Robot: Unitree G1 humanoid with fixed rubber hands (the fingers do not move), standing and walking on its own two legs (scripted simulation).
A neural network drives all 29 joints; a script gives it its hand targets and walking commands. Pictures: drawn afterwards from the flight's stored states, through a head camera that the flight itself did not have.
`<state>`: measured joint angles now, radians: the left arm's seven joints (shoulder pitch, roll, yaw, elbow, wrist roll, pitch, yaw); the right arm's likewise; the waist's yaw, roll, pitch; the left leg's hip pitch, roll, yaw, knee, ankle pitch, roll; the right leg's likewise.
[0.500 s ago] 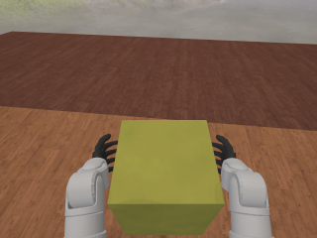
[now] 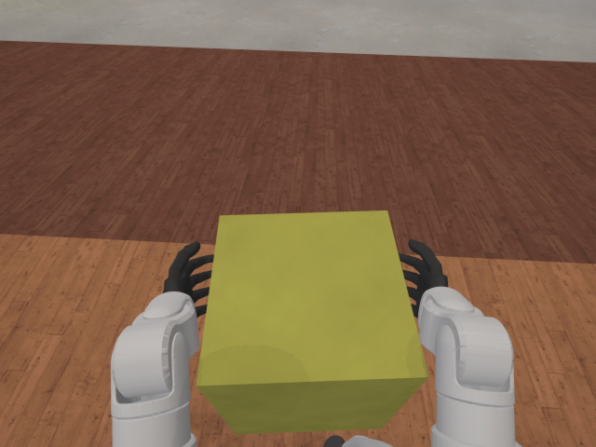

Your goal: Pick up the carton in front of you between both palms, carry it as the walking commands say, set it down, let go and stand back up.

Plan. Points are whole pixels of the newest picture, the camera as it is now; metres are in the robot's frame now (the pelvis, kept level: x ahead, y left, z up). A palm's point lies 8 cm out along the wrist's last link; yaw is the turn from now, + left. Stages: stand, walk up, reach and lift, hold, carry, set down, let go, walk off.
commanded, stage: carry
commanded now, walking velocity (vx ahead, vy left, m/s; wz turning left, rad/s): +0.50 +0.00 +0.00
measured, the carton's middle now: (306, 329) +0.26 -0.01 +0.02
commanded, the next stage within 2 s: none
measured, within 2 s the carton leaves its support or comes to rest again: neither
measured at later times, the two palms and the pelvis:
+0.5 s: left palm (203, 140) +0.59 +0.15 +0.10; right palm (372, 136) +0.59 -0.16 +0.09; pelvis +0.33 -0.01 +0.00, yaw +1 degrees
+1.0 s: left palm (220, 45) +0.94 +0.14 +0.11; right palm (345, 44) +0.95 -0.16 +0.11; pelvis +0.67 -0.01 +0.00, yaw +1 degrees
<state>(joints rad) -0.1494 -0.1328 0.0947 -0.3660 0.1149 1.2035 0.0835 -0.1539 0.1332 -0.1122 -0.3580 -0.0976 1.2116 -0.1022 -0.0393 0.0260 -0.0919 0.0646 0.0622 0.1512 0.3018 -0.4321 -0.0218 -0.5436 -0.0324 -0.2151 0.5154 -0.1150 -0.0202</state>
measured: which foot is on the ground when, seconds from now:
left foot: down 0.00-0.04, up 0.06-0.52, down 0.54-1.00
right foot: up 0.00-0.00, down 0.02-0.56, up 0.58-1.00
